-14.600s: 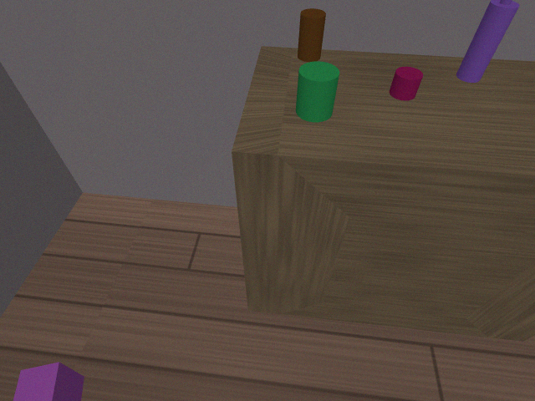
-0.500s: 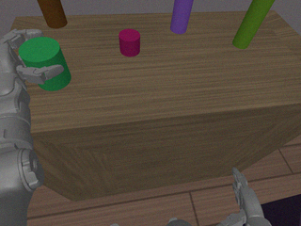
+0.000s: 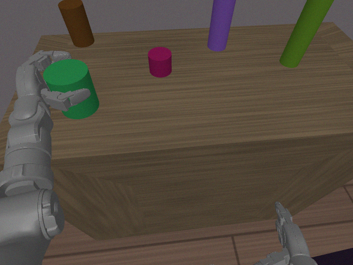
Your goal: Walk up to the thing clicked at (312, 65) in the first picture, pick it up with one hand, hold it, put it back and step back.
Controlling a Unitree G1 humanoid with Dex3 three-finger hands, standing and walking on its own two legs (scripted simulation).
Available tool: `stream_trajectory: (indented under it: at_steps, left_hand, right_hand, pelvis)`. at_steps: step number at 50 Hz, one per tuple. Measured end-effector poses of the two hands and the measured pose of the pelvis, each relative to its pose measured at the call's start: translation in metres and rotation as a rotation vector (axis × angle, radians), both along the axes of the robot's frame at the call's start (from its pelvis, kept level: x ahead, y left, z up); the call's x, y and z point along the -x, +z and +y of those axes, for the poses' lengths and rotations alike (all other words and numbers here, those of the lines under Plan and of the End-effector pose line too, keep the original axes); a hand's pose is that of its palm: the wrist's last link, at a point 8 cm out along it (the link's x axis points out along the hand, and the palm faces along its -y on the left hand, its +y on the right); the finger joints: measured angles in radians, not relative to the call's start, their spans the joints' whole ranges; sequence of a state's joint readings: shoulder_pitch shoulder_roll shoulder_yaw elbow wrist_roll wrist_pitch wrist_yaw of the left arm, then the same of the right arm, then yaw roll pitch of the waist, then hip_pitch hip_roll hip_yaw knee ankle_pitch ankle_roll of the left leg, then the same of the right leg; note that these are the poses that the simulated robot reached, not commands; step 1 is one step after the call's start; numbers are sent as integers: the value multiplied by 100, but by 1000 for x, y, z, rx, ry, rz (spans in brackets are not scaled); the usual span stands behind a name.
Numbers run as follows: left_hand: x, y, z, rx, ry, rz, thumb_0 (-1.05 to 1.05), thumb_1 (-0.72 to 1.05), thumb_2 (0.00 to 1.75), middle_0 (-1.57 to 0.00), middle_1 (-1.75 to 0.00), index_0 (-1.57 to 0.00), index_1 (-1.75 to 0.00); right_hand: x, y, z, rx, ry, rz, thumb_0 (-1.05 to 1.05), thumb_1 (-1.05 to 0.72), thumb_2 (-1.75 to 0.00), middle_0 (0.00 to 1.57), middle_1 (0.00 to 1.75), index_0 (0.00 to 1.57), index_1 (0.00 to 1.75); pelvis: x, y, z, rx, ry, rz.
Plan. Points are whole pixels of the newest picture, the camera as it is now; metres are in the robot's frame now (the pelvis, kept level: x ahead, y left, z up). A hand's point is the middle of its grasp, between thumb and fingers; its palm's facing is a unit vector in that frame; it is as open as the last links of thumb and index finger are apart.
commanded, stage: settle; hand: left
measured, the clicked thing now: (74, 90) +0.48 +0.20 +0.14
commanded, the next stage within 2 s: lift in 0.40 s
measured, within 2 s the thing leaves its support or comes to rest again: neither
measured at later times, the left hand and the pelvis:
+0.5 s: hand (57, 76) +0.45 +0.20 +0.20, palm faces +0.18 -0.98 +0.00, open 11.6 cm; pelvis -0.03 -0.01 +0.01, yaw +0 degrees
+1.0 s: hand (37, 58) +0.42 +0.20 +0.26, palm faces +0.18 -0.98 -0.03, open 11.6 cm; pelvis -0.02 +0.00 +0.02, yaw +1 degrees
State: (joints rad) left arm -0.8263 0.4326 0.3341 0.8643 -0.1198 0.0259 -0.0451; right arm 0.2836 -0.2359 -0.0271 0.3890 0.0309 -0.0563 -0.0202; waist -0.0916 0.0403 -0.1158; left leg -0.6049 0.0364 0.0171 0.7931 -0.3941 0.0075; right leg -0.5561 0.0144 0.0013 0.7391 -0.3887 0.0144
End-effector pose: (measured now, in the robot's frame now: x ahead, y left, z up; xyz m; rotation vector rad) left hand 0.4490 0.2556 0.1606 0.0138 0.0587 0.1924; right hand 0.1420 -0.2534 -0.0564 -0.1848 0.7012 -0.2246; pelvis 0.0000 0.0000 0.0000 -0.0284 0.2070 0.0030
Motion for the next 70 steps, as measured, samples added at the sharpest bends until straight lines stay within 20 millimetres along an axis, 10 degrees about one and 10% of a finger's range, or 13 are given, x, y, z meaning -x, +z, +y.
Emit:
stream_trajectory:
  at_steps: [43,70]
  left_hand:
    - [41,73,-6,-12,-18,-69,-1,-61,102,-63,-103,-66,-105]
    - [127,150,-13,-27,-31,-102,-1,-61,102,-62,-104,-66,-105]
  right_hand:
    - [17,23,0,-4,-38,-138,-1,51,-6,5,5,5,5]
    - [3,22,14,-80,55,-209,-1,52,-6,5,5,5,5]
  pelvis:
    - [19,17,-1,-3,4,-111]
    - [27,25,-6,-26,39,-227]
